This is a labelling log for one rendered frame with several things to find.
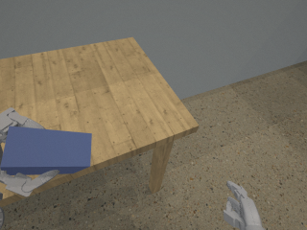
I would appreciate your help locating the robot left hand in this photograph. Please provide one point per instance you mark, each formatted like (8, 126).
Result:
(20, 183)

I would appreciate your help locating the table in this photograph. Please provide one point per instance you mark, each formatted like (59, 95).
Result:
(110, 89)

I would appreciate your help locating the robot right hand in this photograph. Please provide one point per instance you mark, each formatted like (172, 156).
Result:
(245, 213)

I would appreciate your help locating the sponge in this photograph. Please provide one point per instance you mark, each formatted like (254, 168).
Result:
(35, 151)

